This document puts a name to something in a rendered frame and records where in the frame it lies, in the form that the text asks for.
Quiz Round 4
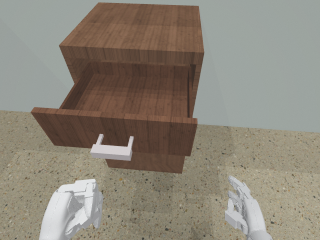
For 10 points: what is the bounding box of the drawer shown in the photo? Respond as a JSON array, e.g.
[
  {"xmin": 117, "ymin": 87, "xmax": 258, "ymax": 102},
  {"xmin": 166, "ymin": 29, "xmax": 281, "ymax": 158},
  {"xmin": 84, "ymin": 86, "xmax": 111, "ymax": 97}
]
[{"xmin": 31, "ymin": 61, "xmax": 198, "ymax": 157}]

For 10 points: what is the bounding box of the handle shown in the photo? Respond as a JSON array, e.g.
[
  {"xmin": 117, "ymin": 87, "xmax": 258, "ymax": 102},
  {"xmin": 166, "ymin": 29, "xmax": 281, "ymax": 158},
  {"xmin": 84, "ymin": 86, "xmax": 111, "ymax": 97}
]
[{"xmin": 90, "ymin": 134, "xmax": 134, "ymax": 161}]

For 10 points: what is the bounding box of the robot left hand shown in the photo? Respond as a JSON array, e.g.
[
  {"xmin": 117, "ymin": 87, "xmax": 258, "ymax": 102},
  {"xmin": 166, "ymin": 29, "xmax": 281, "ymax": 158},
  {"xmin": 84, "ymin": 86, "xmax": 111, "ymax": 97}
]
[{"xmin": 39, "ymin": 179, "xmax": 104, "ymax": 240}]

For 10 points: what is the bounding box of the right robot forearm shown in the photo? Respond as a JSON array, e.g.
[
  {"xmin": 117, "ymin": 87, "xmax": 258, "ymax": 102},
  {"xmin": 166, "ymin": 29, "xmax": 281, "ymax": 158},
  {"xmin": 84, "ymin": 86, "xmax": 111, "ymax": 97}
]
[{"xmin": 246, "ymin": 230, "xmax": 273, "ymax": 240}]

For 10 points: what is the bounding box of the cabinet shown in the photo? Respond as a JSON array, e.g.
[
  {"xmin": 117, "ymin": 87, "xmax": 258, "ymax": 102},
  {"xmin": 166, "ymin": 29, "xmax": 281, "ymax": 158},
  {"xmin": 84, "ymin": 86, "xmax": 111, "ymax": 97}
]
[{"xmin": 59, "ymin": 2, "xmax": 205, "ymax": 174}]

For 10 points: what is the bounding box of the robot right hand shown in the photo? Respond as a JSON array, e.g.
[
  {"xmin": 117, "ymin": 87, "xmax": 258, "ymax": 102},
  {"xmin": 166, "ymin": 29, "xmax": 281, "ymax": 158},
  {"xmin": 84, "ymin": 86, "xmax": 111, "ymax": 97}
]
[{"xmin": 225, "ymin": 175, "xmax": 267, "ymax": 237}]

